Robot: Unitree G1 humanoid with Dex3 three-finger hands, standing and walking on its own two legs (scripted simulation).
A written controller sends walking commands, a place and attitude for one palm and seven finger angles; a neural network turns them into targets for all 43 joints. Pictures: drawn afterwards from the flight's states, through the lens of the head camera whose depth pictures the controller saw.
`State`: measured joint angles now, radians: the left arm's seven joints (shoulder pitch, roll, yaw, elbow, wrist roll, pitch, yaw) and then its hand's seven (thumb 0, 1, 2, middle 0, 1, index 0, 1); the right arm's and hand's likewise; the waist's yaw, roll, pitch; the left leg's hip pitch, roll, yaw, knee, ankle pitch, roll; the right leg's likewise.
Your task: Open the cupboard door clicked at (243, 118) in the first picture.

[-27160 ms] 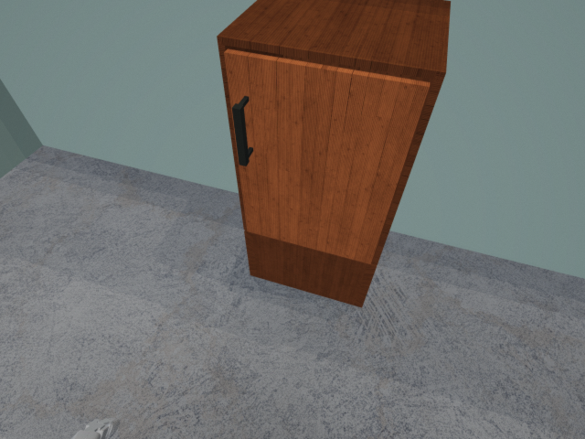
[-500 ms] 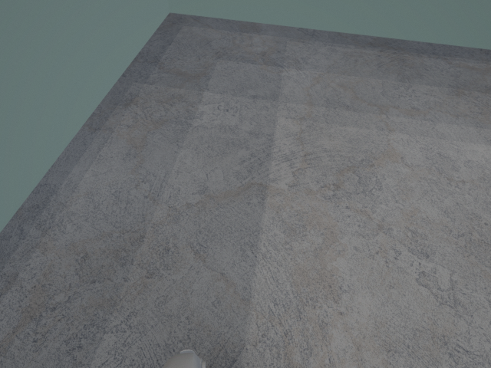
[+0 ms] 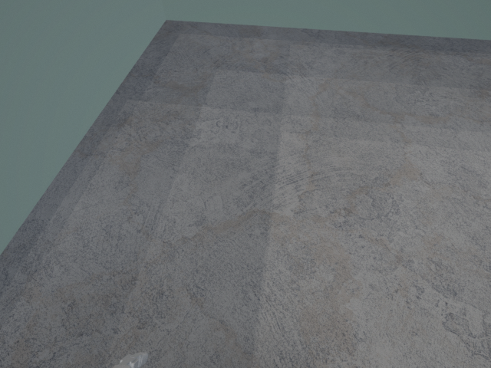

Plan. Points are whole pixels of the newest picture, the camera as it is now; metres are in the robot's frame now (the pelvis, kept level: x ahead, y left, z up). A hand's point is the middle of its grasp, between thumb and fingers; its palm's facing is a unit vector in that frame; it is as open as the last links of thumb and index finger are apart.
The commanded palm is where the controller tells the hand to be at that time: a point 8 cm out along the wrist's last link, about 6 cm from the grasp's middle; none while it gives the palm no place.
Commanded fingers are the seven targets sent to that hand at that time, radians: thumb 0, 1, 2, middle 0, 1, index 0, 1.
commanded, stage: turn to face it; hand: left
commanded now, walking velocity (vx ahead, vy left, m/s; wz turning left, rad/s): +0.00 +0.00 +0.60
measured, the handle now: out of the picture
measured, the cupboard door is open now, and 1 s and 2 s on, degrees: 45 45 45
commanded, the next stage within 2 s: none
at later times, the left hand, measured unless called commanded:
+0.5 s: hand out of the picture +0.14 +0.20 -0.15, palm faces +0.30 -0.90 -0.30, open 7.4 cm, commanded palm none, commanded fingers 0.00 0.90 0.90 -0.20 -0.30 -0.20 -0.30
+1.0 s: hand out of the picture +0.03 +0.16 -0.17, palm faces +0.62 -0.74 -0.26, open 7.4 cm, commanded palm none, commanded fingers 0.00 0.90 0.90 -0.20 -0.30 -0.20 -0.30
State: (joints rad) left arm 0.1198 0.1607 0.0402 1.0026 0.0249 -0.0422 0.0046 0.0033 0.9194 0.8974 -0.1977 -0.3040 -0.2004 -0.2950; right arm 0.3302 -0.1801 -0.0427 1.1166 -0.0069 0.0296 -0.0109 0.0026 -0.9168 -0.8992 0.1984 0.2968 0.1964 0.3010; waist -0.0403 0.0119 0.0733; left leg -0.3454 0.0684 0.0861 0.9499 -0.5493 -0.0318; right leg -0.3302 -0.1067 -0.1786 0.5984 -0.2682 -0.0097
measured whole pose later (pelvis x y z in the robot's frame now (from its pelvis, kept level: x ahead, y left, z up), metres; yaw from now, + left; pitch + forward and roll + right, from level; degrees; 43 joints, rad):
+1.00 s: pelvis +0.11 -0.05 +0.00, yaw +37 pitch +1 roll +1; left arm 0.18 0.25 0.07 0.92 0.01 0.06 0.01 0.01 0.91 0.90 -0.20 -0.30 -0.20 -0.30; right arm 0.10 -0.22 -0.04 0.88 -0.02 0.04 0.00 0.00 -0.91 -0.90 0.20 0.30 0.20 0.30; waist 0.02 -0.03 0.13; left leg -0.31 -0.02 0.03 0.56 -0.27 0.02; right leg -0.49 -0.10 -0.04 1.11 -0.47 0.08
